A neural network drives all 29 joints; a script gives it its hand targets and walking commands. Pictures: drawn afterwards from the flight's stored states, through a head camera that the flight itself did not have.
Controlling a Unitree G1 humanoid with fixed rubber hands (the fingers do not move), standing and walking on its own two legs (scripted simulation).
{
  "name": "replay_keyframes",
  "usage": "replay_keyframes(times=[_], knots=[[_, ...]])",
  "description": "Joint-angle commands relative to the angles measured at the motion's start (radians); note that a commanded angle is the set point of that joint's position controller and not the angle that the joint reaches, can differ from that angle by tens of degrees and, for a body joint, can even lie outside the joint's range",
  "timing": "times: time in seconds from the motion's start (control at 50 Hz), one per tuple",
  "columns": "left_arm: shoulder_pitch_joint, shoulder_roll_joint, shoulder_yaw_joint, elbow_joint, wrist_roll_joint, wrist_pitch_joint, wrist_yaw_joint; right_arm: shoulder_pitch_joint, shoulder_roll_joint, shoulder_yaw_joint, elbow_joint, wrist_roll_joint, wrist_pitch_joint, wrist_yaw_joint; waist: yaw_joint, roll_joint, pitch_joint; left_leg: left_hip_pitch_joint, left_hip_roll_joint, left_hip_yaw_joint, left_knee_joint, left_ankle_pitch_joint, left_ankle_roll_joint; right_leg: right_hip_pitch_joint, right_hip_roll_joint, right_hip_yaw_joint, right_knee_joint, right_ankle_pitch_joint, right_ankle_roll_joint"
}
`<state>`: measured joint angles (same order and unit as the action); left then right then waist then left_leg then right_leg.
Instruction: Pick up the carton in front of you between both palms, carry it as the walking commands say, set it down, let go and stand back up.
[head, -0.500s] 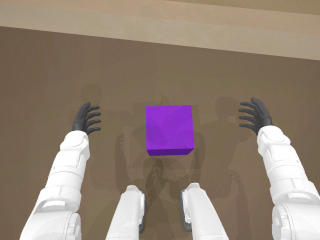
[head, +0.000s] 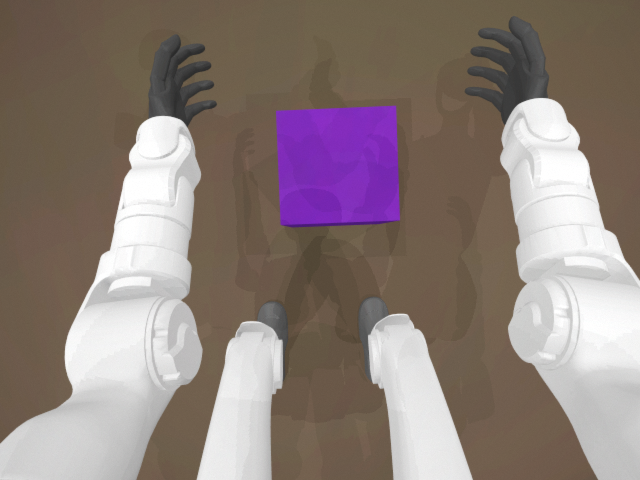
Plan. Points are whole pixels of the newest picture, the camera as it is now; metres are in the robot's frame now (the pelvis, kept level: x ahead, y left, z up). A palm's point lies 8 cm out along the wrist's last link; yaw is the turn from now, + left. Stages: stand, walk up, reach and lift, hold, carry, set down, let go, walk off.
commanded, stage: reach and lift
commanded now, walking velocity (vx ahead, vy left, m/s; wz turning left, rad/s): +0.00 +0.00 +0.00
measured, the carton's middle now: (335, 176) +0.49 -0.04 -0.50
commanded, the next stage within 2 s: none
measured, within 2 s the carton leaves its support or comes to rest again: leaves its support in 1.56 s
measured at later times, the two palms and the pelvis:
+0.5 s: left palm (225, 166) +0.50 +0.16 -0.36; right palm (450, 160) +0.48 -0.23 -0.36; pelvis -0.04 +0.01 -0.20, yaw +0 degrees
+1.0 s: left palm (241, 168) +0.50 +0.14 -0.43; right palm (428, 163) +0.49 -0.21 -0.43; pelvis -0.04 +0.01 -0.26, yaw +0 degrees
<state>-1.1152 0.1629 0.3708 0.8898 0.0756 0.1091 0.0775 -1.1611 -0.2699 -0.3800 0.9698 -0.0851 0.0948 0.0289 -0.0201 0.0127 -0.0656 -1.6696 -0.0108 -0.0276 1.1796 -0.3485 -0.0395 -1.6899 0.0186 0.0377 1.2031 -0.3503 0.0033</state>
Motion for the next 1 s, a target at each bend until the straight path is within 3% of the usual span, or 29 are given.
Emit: replay_keyframes(times=[0.0, 0.08, 0.18, 0.3, 0.42, 0.52, 0.62, 0.68, 0.72, 0.84, 0.98], knots=[[-0.112, 0.072, 0.009, -0.067, 0.009, -0.050, 0.002, -0.123, -0.067, -0.012, -0.072, -0.005, -0.046, -0.009, -0.008, -0.047, -0.920, 0.250, -0.078, 0.074, 0.077, 0.327, -0.012, 0.527, 0.036, -0.025, 0.058, 0.490, 0.043], [-0.098, 0.078, -0.032, -0.067, -0.024, -0.076, 0.014, -0.085, -0.085, 0.006, -0.076, 0.028, -0.069, -0.025, -0.021, -0.030, -0.950, 0.156, -0.076, 0.067, 0.217, 0.363, -0.021, 0.392, 0.033, -0.027, 0.191, 0.514, 0.047], [-0.139, 0.116, -0.133, -0.123, -0.120, -0.075, 0.044, -0.122, -0.167, 0.081, -0.134, 0.126, -0.082, -0.046, -0.029, -0.004, -1.102, 0.196, -0.072, 0.067, 0.399, 0.399, -0.029, 0.277, 0.034, -0.056, 0.360, 0.482, 0.049], [-0.262, 0.166, -0.206, -0.197, -0.202, -0.035, 0.079, -0.240, -0.245, 0.160, -0.178, 0.225, -0.052, -0.059, -0.031, 0.002, -1.196, 0.226, -0.072, 0.087, 0.558, 0.282, -0.033, 0.199, 0.029, -0.089, 0.510, 0.327, 0.052], [-0.389, 0.195, -0.213, -0.083, -0.232, -0.002, 0.092, -0.371, -0.273, 0.191, -0.056, 0.257, -0.020, -0.065, -0.030, -0.013, -1.002, 0.102, -0.054, 0.098, 0.636, 0.027, -0.026, 0.064, 0.004, -0.093, 0.589, 0.070, 0.051], [-0.474, 0.217, -0.209, 0.050, -0.234, -0.019, 0.079, -0.460, -0.283, 0.210, 0.066, 0.257, -0.036, -0.070, -0.024, -0.018, -0.841, 0.016, -0.040, 0.088, 0.707, -0.050, -0.018, -0.025, -0.012, -0.079, 0.660, -0.023, 0.045], [-0.548, 0.245, -0.228, 0.125, -0.257, -0.053, 0.072, -0.538, -0.294, 0.243, 0.131, 0.274, -0.066, -0.080, -0.023, -0.018, -0.791, -0.024, -0.032, 0.080, 0.786, -0.016, -0.020, -0.030, -0.020, -0.060, 0.737, 0.010, 0.038], [-0.591, 0.268, -0.261, 0.112, -0.284, -0.075, 0.075, -0.579, -0.311, 0.258, 0.103, 0.295, -0.085, -0.093, -0.041, -0.009, -0.835, 0.016, -0.028, 0.076, 0.830, 0.031, -0.017, -0.028, -0.019, -0.062, 0.774, 0.061, 0.040], [-0.612, 0.273, -0.268, 0.092, -0.290, -0.083, 0.078, -0.586, -0.323, 0.269, 0.091, 0.311, -0.094, -0.100, -0.033, 0.019, -0.847, 0.007, -0.033, 0.088, 0.857, 0.066, -0.020, 0.001, -0.018, -0.050, 0.794, 0.104, 0.033], [-0.559, 0.244, -0.306, 0.076, -0.320, -0.091, 0.077, -0.527, -0.280, 0.297, 0.083, 0.327, -0.097, -0.116, -0.045, 0.002, -0.918, 0.015, -0.043, 0.094, 0.894, 0.148, -0.019, 0.118, 0.001, -0.053, 0.831, 0.231, 0.034], [-0.486, 0.221, -0.261, 0.133, -0.277, -0.096, 0.077, -0.475, -0.228, 0.288, 0.118, 0.304, -0.096, -0.108, -0.021, -0.012, -0.788, -0.075, -0.051, 0.090, 0.876, 0.105, -0.017, 0.015, 0.002, -0.049, 0.822, 0.174, 0.039]])
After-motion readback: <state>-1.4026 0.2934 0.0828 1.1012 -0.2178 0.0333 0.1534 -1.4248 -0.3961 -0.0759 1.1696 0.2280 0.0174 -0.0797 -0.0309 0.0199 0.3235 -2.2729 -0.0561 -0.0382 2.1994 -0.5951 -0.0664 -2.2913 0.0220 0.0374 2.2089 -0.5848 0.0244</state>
